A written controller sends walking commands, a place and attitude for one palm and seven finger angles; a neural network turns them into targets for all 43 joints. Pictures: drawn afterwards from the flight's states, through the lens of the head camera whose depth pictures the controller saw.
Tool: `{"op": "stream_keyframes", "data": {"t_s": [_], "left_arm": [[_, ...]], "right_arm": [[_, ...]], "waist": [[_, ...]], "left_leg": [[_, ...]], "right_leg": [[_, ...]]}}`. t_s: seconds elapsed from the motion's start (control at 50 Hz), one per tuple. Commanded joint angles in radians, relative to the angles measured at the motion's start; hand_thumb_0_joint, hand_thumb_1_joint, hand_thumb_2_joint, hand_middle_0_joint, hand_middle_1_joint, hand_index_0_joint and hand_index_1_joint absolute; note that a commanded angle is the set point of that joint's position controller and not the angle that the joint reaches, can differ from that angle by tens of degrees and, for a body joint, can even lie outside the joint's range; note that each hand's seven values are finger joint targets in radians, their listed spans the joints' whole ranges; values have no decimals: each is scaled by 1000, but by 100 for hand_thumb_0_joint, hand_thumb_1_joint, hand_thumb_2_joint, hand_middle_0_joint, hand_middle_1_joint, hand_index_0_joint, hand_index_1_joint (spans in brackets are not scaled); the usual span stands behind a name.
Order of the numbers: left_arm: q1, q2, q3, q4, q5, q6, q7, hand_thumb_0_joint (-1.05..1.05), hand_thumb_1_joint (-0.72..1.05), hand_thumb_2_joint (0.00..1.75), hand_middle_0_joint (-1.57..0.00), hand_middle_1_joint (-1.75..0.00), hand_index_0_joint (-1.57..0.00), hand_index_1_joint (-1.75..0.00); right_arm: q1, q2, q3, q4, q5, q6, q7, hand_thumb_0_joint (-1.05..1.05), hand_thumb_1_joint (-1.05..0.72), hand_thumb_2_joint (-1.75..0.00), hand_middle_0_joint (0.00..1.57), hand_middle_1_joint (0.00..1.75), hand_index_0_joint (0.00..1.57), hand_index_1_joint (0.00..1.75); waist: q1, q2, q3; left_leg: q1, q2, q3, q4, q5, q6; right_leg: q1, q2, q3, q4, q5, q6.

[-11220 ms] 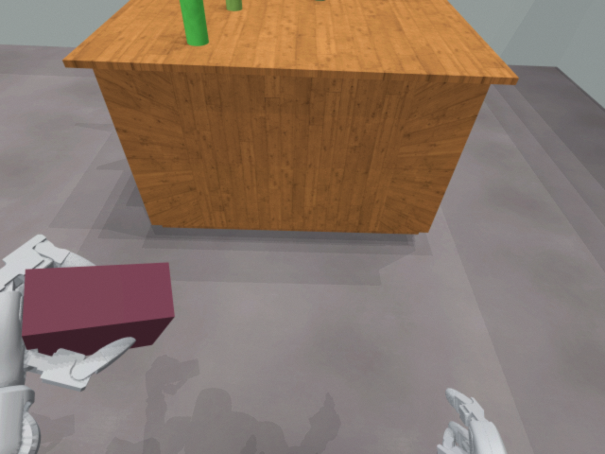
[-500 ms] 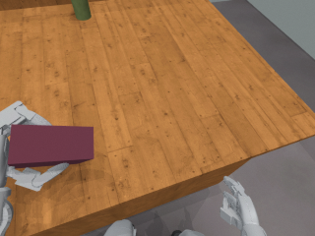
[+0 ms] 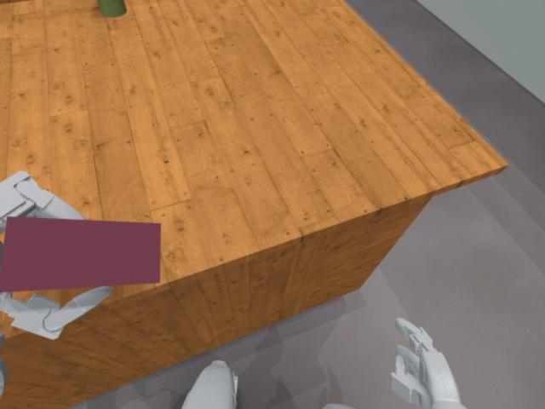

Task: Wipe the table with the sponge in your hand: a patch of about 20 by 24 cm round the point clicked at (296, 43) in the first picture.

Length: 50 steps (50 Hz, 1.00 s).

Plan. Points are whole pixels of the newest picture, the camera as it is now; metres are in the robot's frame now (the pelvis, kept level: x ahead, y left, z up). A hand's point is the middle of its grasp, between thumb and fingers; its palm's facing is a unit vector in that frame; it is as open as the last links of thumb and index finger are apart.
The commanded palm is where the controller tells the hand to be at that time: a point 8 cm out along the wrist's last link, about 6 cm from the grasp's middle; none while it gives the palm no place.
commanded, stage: come to a stop and stand still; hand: left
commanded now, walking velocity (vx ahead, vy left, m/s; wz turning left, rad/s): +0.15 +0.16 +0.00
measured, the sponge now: (102, 258) +0.23 +0.21 +0.15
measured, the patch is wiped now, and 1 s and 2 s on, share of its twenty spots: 0.00 0.00 0.00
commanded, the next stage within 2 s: none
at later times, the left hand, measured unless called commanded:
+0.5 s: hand (34, 312) +0.17 +0.24 +0.16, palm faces +0.38 -0.82 -0.44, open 9.8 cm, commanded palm +0.12 +0.27 +0.19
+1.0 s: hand out of the picture +0.11 +0.31 +0.14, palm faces +0.46 -0.78 -0.41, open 9.8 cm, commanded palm +0.05 +0.32 +0.19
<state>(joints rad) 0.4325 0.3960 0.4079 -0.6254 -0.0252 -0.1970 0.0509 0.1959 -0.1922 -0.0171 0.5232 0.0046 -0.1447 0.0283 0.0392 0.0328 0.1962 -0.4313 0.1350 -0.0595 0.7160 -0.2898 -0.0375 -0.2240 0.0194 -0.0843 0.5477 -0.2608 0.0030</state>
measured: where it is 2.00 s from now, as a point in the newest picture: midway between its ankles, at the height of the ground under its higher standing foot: outside the picture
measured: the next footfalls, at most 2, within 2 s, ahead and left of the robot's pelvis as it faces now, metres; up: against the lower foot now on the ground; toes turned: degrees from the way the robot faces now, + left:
left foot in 0.16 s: +0.05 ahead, +0.09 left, +0.00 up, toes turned -1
left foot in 0.50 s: -0.05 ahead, +0.10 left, +0.00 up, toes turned +0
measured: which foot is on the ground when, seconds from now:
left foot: up 0.00-0.14, down 0.16-0.32, up 0.34-0.48, down 0.50-0.72, up 0.74-0.94, down 0.96-1.00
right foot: down 0.00-1.00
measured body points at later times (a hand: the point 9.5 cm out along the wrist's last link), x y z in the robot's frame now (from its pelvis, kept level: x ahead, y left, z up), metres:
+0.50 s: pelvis -0.04 -0.01 -0.01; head -0.01 +0.01 +0.44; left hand +0.15 +0.28 +0.18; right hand +0.12 -0.25 -0.09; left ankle -0.08 +0.10 -0.70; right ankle +0.01 -0.13 -0.72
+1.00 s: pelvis -0.10 +0.04 -0.02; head -0.06 +0.08 +0.42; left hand +0.08 +0.35 +0.17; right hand +0.07 -0.21 -0.09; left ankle -0.15 +0.16 -0.73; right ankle -0.02 -0.08 -0.72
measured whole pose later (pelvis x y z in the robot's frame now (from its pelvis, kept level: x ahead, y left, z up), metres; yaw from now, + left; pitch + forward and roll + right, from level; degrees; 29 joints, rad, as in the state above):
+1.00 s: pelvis -0.10 +0.04 -0.02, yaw +2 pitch -1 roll +2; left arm 0.44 0.43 0.46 -0.57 -0.03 -0.16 0.15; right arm 0.20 -0.19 -0.04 0.61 0.01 -0.09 -0.01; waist 0.02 -0.14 0.11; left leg -0.28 -0.03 0.01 0.77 -0.53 -0.01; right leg -0.52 -0.06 0.00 0.86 -0.32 -0.03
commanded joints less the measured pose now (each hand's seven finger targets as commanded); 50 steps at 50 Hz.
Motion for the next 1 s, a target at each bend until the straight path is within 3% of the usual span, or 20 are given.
{"op": "stream_keyframes", "data": {"t_s": [0.0,0.04,0.12,0.16,0.2,0.28,0.32,0.34,0.4,0.46,0.52,0.56,0.58,0.62,0.68,0.7,0.74,0.8,0.92,0.98], "left_arm": [[-58,186,108,-191,-33,-46,40,0,10,130,-120,-160,-120,-160],[51,187,152,-139,-37,-37,63,0,10,130,-120,-160,-120,-160],[41,180,162,-87,-30,-74,101,0,10,130,-120,-160,-120,-160],[24,186,153,-95,-17,-71,103,0,10,130,-120,-160,-120,-160],[-19,197,133,-124,-8,-70,75,0,10,130,-120,-160,-120,-160],[-57,181,106,-142,0,-78,61,0,10,130,-120,-160,-120,-160],[-6,183,109,-93,-19,-56,57,0,10,130,-120,-160,-120,-160],[-16,176,107,-86,-26,-48,52,0,10,130,-120,-160,-120,-160],[-33,186,127,-40,-20,-34,57,0,10,130,-120,-160,-120,-160],[-112,215,140,-101,-10,-51,75,0,10,130,-120,-160,-120,-160],[-140,215,140,-153,1,-73,95,0,10,130,-120,-160,-120,-160],[-145,226,137,-229,18,-92,110,0,10,130,-120,-160,-120,-160],[-175,229,133,-260,10,-102,103,0,10,130,-120,-160,-120,-160],[-112,149,83,-198,20,-91,74,0,10,130,-120,-160,-120,-160],[-8,202,154,-181,-23,-73,63,0,10,130,-120,-160,-120,-160],[47,230,205,-127,-42,-78,68,0,10,130,-120,-160,-120,-160],[114,184,215,-77,-68,-65,61,0,10,130,-120,-160,-120,-160],[102,200,227,-39,-55,-44,73,0,10,130,-120,-160,-120,-160],[-93,227,135,-236,-14,-54,114,0,10,130,-120,-160,-120,-160],[-169,220,121,-347,6,-81,134,0,10,130,-120,-160,-120,-160]], "right_arm": [[-55,-139,-73,-130,37,-59,-16,0,-90,-90,20,30,20,30],[-47,-95,-41,-107,37,-26,-28,0,-90,-90,20,30,20,30],[-57,-105,-32,-80,16,-35,-49,0,-90,-90,20,30,20,30],[-50,-140,-60,-102,23,-47,-54,0,-90,-90,20,30,20,30],[-77,-131,-46,-102,12,-41,-38,0,-90,-90,20,30,20,30],[-44,-150,-58,-93,35,-42,-22,0,-90,-90,20,30,20,30],[-22,-147,-77,-89,42,-41,-28,0,-90,-90,20,30,20,30],[-10,-166,-94,-84,43,-33,-26,0,-90,-90,20,30,20,30],[-45,-118,-56,-51,32,4,-18,0,-90,-90,20,30,20,30],[-58,-112,-47,-51,25,-5,-32,0,-90,-90,20,30,20,30],[-30,-114,-69,-61,13,-32,-46,0,-90,-90,20,30,20,30],[-79,-78,-48,-75,1,-69,-53,0,-90,-90,20,30,20,30],[-82,-80,-36,-73,-15,-65,-36,0,-90,-90,20,30,20,30],[-58,-111,-54,-66,0,-47,-1,0,-90,-90,20,30,20,30],[-35,-130,-73,-113,40,-31,0,0,-90,-90,20,30,20,30],[-36,-123,-74,-124,37,-29,-12,0,-90,-90,20,30,20,30],[13,-160,-101,-124,37,10,-7,0,-90,-90,20,30,20,30],[-46,-95,-64,-85,29,72,-3,0,-90,-90,20,30,20,30],[-38,-105,-54,-71,4,-9,-42,0,-90,-90,20,30,20,30],[-62,-103,-69,-71,-1,-61,-53,0,-90,-90,20,30,20,30]], "waist": [[-24,-279,-214],[-54,-148,-199],[-51,92,-251],[-32,150,-253],[-43,279,-211],[-37,-16,-296],[-37,-279,-266],[-33,-351,-226],[-68,-160,-219],[-62,-53,-276],[-41,120,-314],[-51,380,-268],[-78,450,-208],[-64,199,-172],[-28,-174,-361],[-41,-297,-350],[-43,-392,-318],[-77,-90,-288],[-58,-75,-355],[-53,305,-290]], "left_leg": [[40,-136,0,490,-183,12],[65,-72,-49,312,-181,41],[233,-111,58,-371,120,65],[321,40,-118,-364,345,141],[153,69,-257,-368,168,193],[64,-77,-38,-24,-27,132],[45,-198,65,288,-172,69],[48,-168,4,423,-142,59],[78,-101,-40,413,-85,72],[189,-124,42,-23,-19,85],[312,-104,127,-433,337,99],[430,-11,2,-319,673,145],[298,20,-184,-266,647,167],[185,35,-171,-125,537,170],[118,-134,20,375,295,106],[-39,-205,57,504,-74,74],[-84,-155,-109,670,-150,40],[-36,-112,-67,674,-106,34],[211,-154,110,-136,30,67],[378,-12,75,-455,504,108]], "right_leg": [[-129,-369,380,-318,-9,-251],[-154,-351,299,-225,7,-236],[-3,-105,56,57,91,-60],[-126,-21,24,182,-143,-27],[-100,-26,55,165,-230,-14],[153,-89,76,-144,168,-44],[-18,-272,314,-249,-62,-167],[-151,-349,421,-279,-135,-225],[-276,-322,317,-125,29,-227],[-229,-240,197,45,115,-149],[-105,-62,61,347,44,-85],[-306,27,-22,481,-235,-36],[-314,-6,35,444,-256,-39],[-167,-46,101,239,-120,-63],[180,-101,47,-159,345,-125],[231,-195,165,-100,500,-191],[-15,-367,463,-97,377,-279],[-203,-333,362,-34,334,-270],[-148,-214,209,150,292,-158],[-234,14,-10,594,-155,-69]]}}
